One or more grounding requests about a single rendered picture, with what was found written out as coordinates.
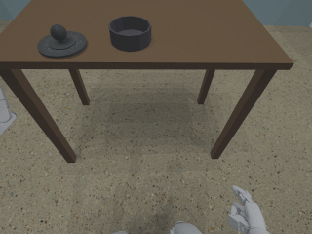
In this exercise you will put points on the table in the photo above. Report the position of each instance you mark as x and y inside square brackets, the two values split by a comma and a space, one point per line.
[185, 35]

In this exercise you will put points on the pot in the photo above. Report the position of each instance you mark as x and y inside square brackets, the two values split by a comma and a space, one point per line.
[130, 33]

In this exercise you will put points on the knob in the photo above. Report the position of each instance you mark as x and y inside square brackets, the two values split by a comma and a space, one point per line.
[58, 32]

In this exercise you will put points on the lid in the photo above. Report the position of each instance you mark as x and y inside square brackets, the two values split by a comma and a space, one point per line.
[73, 44]

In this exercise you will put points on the right robot thigh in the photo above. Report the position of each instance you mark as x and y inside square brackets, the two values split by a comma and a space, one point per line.
[185, 228]

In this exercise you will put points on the robot right hand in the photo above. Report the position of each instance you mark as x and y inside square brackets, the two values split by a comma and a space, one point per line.
[248, 217]

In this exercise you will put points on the robot left hand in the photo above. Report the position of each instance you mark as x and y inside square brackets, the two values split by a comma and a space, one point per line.
[6, 117]

